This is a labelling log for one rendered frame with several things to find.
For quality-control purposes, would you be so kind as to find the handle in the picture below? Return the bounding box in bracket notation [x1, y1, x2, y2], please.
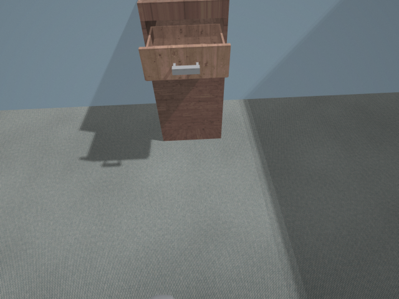
[172, 62, 200, 75]

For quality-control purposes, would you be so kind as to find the cabinet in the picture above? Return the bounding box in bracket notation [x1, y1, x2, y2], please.
[137, 0, 229, 141]

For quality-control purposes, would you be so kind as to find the drawer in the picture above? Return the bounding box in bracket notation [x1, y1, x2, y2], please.
[138, 24, 231, 81]

